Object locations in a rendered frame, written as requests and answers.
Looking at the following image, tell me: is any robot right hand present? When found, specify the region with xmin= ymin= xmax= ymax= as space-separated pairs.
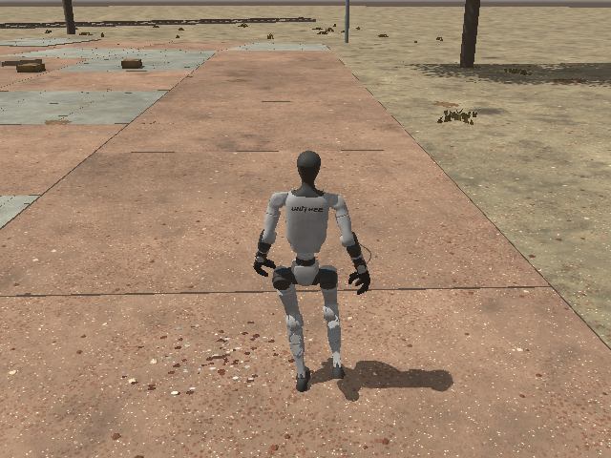
xmin=348 ymin=270 xmax=370 ymax=295

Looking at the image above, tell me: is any robot left forearm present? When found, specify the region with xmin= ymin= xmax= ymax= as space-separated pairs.
xmin=255 ymin=229 xmax=271 ymax=262

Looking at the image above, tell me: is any right robot upper arm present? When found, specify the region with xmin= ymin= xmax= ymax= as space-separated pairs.
xmin=327 ymin=193 xmax=355 ymax=247

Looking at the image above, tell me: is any robot right shin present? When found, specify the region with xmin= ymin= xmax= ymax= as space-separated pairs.
xmin=327 ymin=304 xmax=341 ymax=367

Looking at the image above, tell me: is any left robot foot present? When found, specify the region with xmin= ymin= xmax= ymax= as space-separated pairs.
xmin=296 ymin=366 xmax=310 ymax=392

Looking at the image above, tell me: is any robot left hand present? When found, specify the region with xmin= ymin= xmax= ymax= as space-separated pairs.
xmin=253 ymin=259 xmax=276 ymax=277

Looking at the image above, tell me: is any left robot upper arm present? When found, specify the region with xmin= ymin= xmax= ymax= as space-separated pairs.
xmin=261 ymin=192 xmax=288 ymax=244

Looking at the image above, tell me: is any robot right forearm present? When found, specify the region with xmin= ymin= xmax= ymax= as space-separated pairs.
xmin=347 ymin=232 xmax=368 ymax=274

